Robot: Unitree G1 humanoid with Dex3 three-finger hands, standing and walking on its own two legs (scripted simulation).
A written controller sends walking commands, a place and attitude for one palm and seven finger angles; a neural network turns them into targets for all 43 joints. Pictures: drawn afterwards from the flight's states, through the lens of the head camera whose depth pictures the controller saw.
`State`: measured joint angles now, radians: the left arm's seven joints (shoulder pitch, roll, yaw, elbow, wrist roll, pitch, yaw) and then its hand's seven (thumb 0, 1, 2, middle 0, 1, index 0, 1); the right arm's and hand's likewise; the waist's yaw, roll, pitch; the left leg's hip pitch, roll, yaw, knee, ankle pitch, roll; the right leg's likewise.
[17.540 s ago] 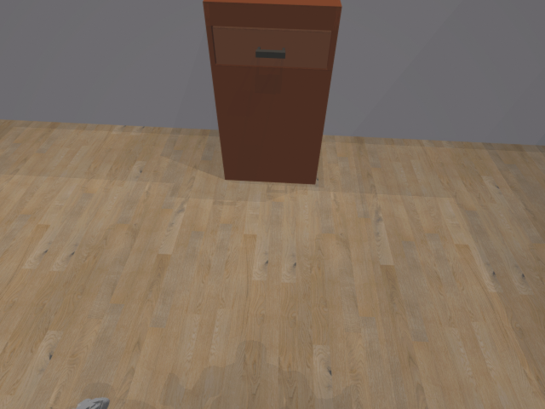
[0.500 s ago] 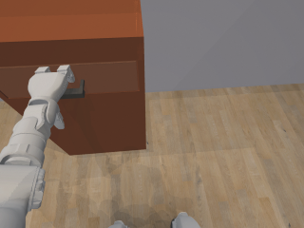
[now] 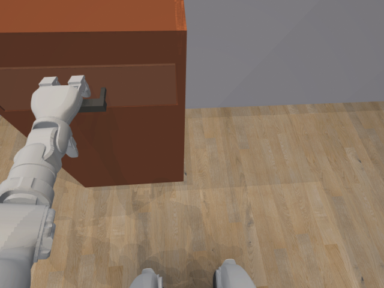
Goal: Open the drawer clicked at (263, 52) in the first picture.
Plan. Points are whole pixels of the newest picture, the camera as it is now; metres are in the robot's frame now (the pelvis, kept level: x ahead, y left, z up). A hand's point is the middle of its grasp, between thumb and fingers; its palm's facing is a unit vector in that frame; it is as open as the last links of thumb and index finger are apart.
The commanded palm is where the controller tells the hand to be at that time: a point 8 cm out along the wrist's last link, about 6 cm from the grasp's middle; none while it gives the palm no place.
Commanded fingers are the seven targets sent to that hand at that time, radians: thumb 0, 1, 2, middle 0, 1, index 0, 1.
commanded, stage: lower the fingers behind the handle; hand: left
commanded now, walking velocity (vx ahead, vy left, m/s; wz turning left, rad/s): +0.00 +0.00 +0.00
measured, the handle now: (81, 99) +0.54 +0.25 +0.00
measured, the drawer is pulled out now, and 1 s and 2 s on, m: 0.00 0.00 0.00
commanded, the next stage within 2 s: lift the fingers back up to retry in 0.80 s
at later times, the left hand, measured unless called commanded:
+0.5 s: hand (70, 119) +0.48 +0.26 +0.01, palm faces -0.02 +0.02 -1.00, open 13.8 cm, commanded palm +0.46 +0.25 +0.03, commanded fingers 0.00 -0.50 0.30 -0.30 -1.20 -0.30 -1.20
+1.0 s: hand (70, 114) +0.49 +0.26 +0.01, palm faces -0.05 +0.03 -1.00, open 13.8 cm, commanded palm +0.47 +0.25 +0.05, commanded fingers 0.00 -0.50 0.30 -0.30 -1.20 -0.30 -1.20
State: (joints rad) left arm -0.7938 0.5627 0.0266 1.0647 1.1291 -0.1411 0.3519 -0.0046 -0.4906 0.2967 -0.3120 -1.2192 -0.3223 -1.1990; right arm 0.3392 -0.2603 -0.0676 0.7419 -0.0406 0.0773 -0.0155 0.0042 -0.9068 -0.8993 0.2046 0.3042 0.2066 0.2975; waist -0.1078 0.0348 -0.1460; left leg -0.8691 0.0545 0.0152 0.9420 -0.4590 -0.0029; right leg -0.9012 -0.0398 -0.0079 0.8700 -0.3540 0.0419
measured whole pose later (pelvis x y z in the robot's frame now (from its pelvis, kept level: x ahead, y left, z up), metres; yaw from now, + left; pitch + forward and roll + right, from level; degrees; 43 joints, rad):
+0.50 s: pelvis -0.03 +0.00 -0.02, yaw +0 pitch +24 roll -1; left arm -0.89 0.61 0.01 1.10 1.12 -0.13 0.34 0.00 -0.49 0.30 -0.25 -1.29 -0.32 -1.20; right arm 0.33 -0.28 -0.04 0.70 -0.02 0.06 -0.03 0.00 -0.91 -0.90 0.21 0.30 0.21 0.30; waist -0.12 0.03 -0.15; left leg -1.01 0.05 0.02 1.06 -0.47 0.00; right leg -1.05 -0.04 0.00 0.99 -0.37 0.04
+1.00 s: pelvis -0.04 +0.00 -0.03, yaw +0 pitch +25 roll -1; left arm -0.98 0.67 0.00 1.11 1.10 -0.12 0.26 0.00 -0.49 0.30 -0.31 -1.37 -0.32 -1.20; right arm 0.35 -0.28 -0.01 0.68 -0.01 0.04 -0.06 0.00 -0.91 -0.90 0.21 0.30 0.21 0.30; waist -0.15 0.04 -0.13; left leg -1.08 0.05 0.01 1.10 -0.46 0.00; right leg -1.12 -0.04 0.00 1.04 -0.36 0.04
